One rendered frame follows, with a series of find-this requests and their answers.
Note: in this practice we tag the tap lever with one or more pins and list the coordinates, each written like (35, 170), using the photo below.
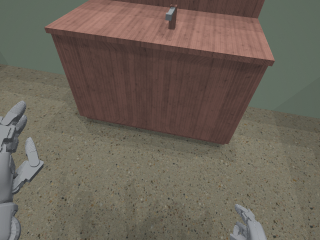
(169, 14)

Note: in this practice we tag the robot right hand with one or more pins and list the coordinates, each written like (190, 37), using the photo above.
(253, 229)

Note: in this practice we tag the counter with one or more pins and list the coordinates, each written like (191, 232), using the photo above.
(193, 76)

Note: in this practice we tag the robot left forearm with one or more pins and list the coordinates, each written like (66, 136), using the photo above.
(10, 227)

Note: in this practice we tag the robot left hand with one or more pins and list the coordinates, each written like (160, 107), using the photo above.
(10, 128)

